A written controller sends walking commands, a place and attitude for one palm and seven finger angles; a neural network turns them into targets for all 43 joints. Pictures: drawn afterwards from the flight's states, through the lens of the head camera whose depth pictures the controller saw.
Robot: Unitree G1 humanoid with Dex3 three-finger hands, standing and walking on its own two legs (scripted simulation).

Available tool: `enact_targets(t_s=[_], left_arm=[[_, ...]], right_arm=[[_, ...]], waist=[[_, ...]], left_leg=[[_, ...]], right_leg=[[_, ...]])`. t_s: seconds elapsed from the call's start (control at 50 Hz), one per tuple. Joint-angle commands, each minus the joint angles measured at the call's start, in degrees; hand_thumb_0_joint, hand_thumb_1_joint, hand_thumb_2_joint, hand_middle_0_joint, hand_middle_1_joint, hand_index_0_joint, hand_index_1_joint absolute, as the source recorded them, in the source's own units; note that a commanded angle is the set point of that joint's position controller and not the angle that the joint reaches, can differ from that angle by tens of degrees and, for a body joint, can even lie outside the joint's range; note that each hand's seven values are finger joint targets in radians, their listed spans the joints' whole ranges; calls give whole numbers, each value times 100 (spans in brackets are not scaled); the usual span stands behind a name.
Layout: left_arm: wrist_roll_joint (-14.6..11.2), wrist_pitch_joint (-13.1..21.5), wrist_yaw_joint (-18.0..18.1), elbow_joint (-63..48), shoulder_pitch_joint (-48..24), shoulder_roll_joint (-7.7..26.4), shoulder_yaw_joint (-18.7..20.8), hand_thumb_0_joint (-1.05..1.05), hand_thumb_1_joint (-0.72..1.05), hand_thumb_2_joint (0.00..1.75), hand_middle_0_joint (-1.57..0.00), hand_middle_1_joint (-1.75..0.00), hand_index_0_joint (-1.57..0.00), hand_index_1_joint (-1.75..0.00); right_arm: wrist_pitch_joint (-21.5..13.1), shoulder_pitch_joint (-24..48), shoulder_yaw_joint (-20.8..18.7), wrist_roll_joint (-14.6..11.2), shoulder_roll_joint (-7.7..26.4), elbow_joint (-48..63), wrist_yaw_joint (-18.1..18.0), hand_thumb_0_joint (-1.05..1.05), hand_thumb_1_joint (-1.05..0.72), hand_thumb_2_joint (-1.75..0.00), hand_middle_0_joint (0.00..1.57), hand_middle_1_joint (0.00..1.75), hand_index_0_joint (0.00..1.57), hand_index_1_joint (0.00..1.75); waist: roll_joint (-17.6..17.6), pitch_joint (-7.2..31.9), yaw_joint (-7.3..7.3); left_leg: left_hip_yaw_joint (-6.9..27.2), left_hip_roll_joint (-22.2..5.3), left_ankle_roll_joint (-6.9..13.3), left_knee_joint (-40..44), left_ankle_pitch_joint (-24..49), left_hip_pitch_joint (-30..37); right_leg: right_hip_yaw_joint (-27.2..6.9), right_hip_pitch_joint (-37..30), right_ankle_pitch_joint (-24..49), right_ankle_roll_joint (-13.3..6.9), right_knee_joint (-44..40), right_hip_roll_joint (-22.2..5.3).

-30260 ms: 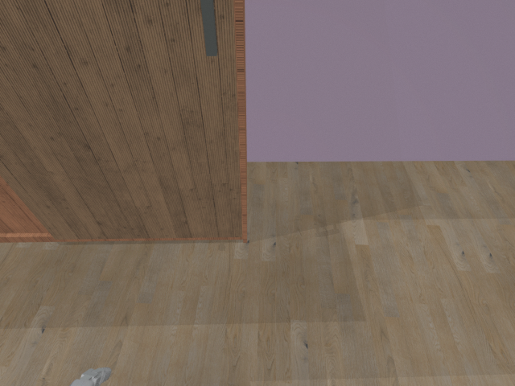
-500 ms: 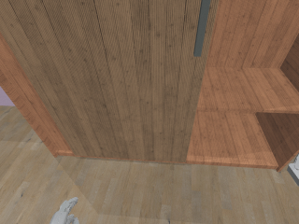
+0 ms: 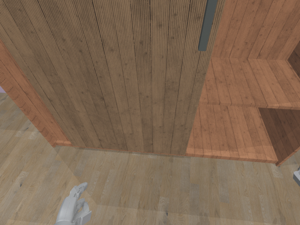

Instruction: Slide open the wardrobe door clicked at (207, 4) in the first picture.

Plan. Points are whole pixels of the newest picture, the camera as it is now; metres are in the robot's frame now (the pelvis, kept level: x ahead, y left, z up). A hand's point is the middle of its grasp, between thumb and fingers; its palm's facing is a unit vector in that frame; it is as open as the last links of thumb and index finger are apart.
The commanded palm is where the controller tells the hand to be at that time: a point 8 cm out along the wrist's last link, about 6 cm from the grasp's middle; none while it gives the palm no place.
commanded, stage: let the arm hang, fingers relaxed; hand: right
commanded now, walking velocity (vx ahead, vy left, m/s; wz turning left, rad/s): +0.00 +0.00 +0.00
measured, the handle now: (208, 11) +0.65 -0.14 +0.26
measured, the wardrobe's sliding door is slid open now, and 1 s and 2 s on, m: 0.64 0.64 0.64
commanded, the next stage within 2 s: look to check the result in 1.14 s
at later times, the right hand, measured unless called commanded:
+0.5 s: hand out of the picture -0.08 -0.18 -0.18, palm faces +0.03 +0.99 -0.16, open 7.3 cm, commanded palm none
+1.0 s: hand out of the picture -0.02 -0.20 -0.17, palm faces +0.03 +0.98 -0.20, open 7.4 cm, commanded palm none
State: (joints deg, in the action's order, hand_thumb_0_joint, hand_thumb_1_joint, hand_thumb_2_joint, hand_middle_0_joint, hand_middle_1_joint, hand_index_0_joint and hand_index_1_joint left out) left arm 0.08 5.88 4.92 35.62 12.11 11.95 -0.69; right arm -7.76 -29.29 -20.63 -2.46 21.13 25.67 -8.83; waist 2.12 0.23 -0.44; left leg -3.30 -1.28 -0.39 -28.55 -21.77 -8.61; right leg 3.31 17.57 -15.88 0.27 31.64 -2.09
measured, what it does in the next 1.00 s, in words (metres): stands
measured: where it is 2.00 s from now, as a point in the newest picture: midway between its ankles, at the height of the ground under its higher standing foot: outside the picture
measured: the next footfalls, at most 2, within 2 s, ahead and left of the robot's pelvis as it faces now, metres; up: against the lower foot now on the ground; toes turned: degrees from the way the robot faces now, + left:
none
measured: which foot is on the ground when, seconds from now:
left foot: down 0.00-1.00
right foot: down 0.00-1.00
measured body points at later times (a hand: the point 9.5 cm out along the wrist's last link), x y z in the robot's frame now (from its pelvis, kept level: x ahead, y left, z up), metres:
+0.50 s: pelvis -0.05 +0.00 +0.00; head -0.02 -0.02 +0.45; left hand -0.02 +0.25 -0.14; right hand -0.08 -0.23 -0.16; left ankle -0.08 +0.12 -0.73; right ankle +0.00 -0.12 -0.73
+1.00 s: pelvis -0.05 -0.02 +0.01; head -0.03 -0.03 +0.46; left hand -0.02 +0.21 -0.15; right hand -0.02 -0.26 -0.15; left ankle -0.08 +0.11 -0.73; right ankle +0.00 -0.12 -0.73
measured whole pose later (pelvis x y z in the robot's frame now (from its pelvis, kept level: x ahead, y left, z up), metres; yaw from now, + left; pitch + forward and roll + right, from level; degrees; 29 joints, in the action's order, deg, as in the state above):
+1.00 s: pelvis -0.05 -0.02 +0.01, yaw -1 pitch -1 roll +0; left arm 1.5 -0.4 1.2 64.1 12.9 9.7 0.2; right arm 0.0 -13.0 -0.4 0.7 10.8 -63.3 -1.4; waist 0.3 -1.9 0.7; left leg -4.4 -2.9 -1.6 -24.5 -16.0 -7.7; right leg 2.9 15.9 -8.7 -1.6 25.1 -0.2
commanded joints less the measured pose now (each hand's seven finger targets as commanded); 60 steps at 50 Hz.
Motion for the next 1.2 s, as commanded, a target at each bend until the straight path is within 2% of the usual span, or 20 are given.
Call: enact_targets(t_s=[0.0,0.02,0.04,0.06,0.1,0.14,0.18,0.2,0.24,0.3,0.32,0.36,0.44,0.52,0.66,0.76,0.82,0.98,1.06,1.18], left_arm=[[-8,348,31,-968,-416,629,263,0,90,90,-20,-30,-20,-30],[-83,554,-524,175,-785,1435,492,0,90,90,-20,-30,-20,-30],[-85,92,-544,209,-503,1802,570,0,90,90,-20,-30,-20,-30],[-75,-70,-514,99,-528,1701,533,0,90,90,-20,-30,-20,-30],[9,-230,-530,126,-620,1665,417,0,90,90,-20,-30,-20,-30],[81,-306,-534,215,-633,1581,333,0,90,90,-20,-30,-20,-30],[123,-372,-531,428,-541,1502,310,0,90,90,-20,-30,-20,-30],[136,-408,-528,540,-455,1452,299,0,90,90,-20,-30,-20,-30],[172,-497,-523,760,-338,1267,241,0,90,90,-20,-30,-20,-30],[187,-557,-490,1078,-331,1175,183,0,90,90,-20,-30,-20,-30],[174,-574,-479,1158,-373,1179,178,0,90,90,-20,-30,-20,-30],[147,-593,-448,1433,-293,1019,163,0,90,90,-20,-30,-20,-30],[121,-663,-382,1836,16,785,191,0,90,90,-20,-30,-20,-30],[111,-715,-351,2141,270,695,222,0,90,90,-20,-30,-20,-30],[115,-670,-331,2461,493,522,242,0,90,90,-20,-30,-20,-30],[118,-615,-325,2589,413,477,222,0,90,90,-20,-30,-20,-30],[112,-598,-332,2625,374,495,218,0,90,90,-20,-30,-20,-30],[124,-566,-345,2668,227,510,217,0,90,90,-20,-30,-20,-30],[113,-522,-343,2662,148,599,236,0,90,90,-20,-30,-20,-30],[103,-515,-334,2665,34,694,252,0,90,90,-20,-30,-20,-30]], right_arm=[[-669,123,-1106,22,1421,1730,-198,0,-90,-90,20,30,20,30],[115,219,1655,309,182,-3056,530,0,-90,-90,20,30,20,30],[674,584,1426,360,400,-3198,749,0,-90,-90,20,30,20,30],[804,637,1386,363,374,-3213,824,0,-90,-90,20,30,20,30],[779,985,1455,382,424,-3793,899,0,-90,-90,20,30,20,30],[744,1181,1576,402,504,-4406,922,0,-90,-90,20,30,20,30],[701,1479,1640,430,582,-5129,926,0,-90,-90,20,30,20,30],[708,1620,1677,427,588,-5456,918,0,-90,-90,20,30,20,30],[760,1743,1802,384,450,-5971,878,0,-90,-90,20,30,20,30],[800,1674,1898,346,274,-6653,834,0,-90,-90,20,30,20,30],[811,1554,1901,343,261,-6862,820,0,-90,-90,20,30,20,30],[797,1392,1918,322,156,-7321,813,0,-90,-90,20,30,20,30],[782,1242,1918,315,-29,-7947,803,0,-90,-90,20,30,20,30],[790,1177,1934,323,-145,-8357,791,0,-90,-90,20,30,20,30],[772,985,1938,326,-343,-8772,762,0,-90,-90,20,30,20,30],[773,924,1938,325,-430,-8887,737,0,-90,-90,20,30,20,30],[761,930,1939,333,-400,-8889,732,0,-90,-90,20,30,20,30],[742,1156,1912,328,-359,-8823,736,0,-90,-90,20,30,20,30],[709,1246,1884,329,-281,-8807,738,0,-90,-90,20,30,20,30],[697,1347,1879,331,-242,-8824,744,0,-90,-90,20,30,20,30]], waist=[[-1140,1000,1],[-676,394,279],[-850,571,155],[-949,350,105],[-839,157,2],[20,283,-42],[904,411,54],[1094,426,113],[755,424,176],[-431,453,146],[-654,379,82],[-924,334,70],[-801,157,131],[-488,-254,183],[-98,-307,136],[-302,-392,58],[-186,-432,22],[-381,-318,48],[-445,-99,49],[-336,-154,71]], left_leg=[[279,-219,69,211,2756,220],[-42,-553,131,-377,2881,-716],[191,-621,134,-176,1965,-588],[96,-495,98,-224,1191,-709],[46,-291,113,-486,293,-577],[175,-362,172,-156,403,-358],[475,-683,300,207,461,-531],[561,-824,376,317,599,-661],[577,-897,429,346,775,-834],[440,-623,247,240,917,-525],[430,-545,208,314,817,-417],[470,-554,230,475,800,-259],[557,-634,312,932,406,-490],[526,-602,354,1207,-274,-887],[395,-563,300,1136,-154,-822],[290,-461,218,938,290,-534],[271,-471,193,942,423,-417],[291,-507,167,953,597,-289],[294,-544,159,950,882,-117],[302,-555,154,1030,918,-157]], right_leg=[[-352,-617,2826,-137,-293,-292],[-360,-609,3397,-160,295,-495],[-509,-289,2739,-205,-8,-619],[-626,13,2065,-261,-141,-681],[-1034,751,1110,-480,-566,-773],[-1092,712,907,-414,-550,-616],[-908,388,815,-293,-209,-367],[-780,192,917,-250,-63,-248],[-620,-148,1126,-187,23,-151],[-757,-301,1467,-213,-415,-307],[-840,-235,1379,-232,-502,-333],[-810,-191,1165,-224,-599,-315],[-698,-386,656,-158,-548,-271],[-704,-409,126,-151,-649,-273],[-695,-402,204,-197,-852,-310],[-806,-259,342,-240,-1160,-388],[-767,-218,474,-233,-1190,-372],[-754,-371,652,-210,-1276,-352],[-740,-553,1059,-219,-1230,-377],[-741,-691,1130,-226,-1254,-394]])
